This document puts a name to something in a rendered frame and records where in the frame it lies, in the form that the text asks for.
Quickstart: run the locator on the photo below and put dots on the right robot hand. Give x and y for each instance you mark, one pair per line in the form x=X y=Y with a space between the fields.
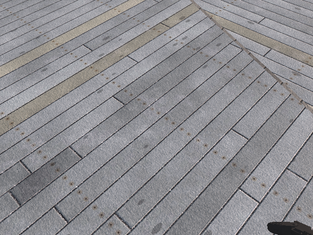
x=289 y=228

